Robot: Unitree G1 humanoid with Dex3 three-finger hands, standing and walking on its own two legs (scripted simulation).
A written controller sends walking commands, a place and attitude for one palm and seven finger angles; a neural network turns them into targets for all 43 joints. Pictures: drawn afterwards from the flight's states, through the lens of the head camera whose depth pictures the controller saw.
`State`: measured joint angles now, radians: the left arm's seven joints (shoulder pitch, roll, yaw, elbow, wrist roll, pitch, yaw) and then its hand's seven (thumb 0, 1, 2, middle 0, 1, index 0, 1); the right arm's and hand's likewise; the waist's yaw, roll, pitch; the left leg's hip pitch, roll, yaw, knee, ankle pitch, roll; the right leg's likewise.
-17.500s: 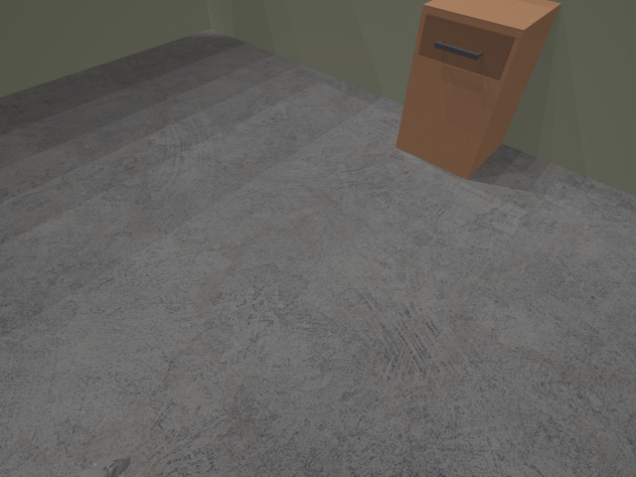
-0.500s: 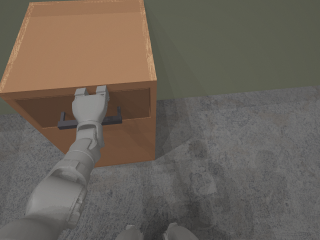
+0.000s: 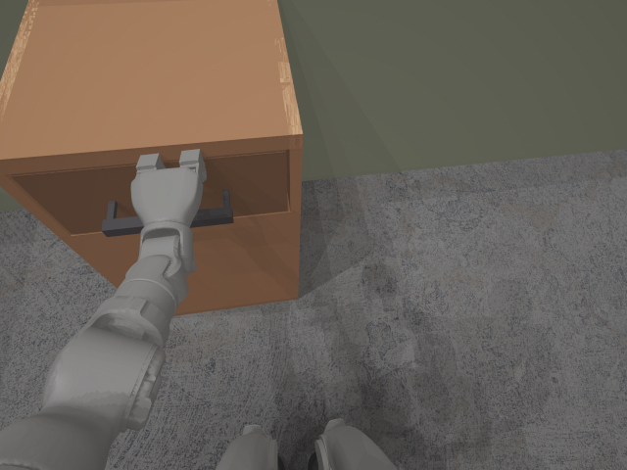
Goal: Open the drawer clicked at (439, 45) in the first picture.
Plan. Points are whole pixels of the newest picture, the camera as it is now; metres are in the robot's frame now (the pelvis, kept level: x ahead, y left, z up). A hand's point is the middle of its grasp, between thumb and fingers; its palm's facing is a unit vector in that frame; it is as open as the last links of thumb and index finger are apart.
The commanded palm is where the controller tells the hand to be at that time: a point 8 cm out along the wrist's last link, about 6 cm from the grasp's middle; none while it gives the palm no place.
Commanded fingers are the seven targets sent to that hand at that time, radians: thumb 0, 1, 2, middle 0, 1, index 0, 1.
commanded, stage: re-aim the fingers above the handle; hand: left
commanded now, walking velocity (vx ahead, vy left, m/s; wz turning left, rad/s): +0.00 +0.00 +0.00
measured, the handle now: (170, 211) +0.52 +0.18 -0.08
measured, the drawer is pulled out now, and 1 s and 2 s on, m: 0.00 0.00 0.00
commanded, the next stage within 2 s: lower the fingers behind the handle in 1.22 s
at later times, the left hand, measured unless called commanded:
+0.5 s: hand (180, 213) +0.48 +0.15 -0.03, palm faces +0.00 -0.02 -1.00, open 13.5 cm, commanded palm +0.47 +0.16 +0.03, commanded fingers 0.00 -0.50 0.30 -0.30 -1.20 -0.30 -1.20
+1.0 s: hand (180, 213) +0.48 +0.15 -0.03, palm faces -0.01 -0.03 -1.00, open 13.6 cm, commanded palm +0.47 +0.16 +0.03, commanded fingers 0.00 -0.50 0.30 -0.30 -1.20 -0.30 -1.20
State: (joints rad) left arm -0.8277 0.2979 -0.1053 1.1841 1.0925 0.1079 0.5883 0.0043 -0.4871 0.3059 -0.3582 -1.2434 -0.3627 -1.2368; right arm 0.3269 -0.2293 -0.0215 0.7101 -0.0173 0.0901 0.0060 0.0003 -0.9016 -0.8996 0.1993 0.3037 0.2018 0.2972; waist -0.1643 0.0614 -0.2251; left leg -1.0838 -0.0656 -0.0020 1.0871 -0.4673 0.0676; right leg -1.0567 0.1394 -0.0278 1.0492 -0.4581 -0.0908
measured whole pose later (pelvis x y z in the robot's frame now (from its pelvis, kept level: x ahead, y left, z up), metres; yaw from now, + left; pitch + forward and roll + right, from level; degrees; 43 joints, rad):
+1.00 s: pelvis +0.00 +0.01 +0.00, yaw +0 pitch +26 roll -2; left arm -0.86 0.29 -0.11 1.23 1.10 0.13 0.60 0.00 -0.49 0.31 -0.35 -1.24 -0.36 -1.23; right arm 0.32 -0.23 0.00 0.69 -0.02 0.09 0.00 0.00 -0.90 -0.90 0.20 0.30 0.20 0.30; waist -0.18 0.06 -0.22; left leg -1.08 -0.07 0.01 1.08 -0.46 0.08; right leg -1.05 0.13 -0.02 1.04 -0.45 -0.08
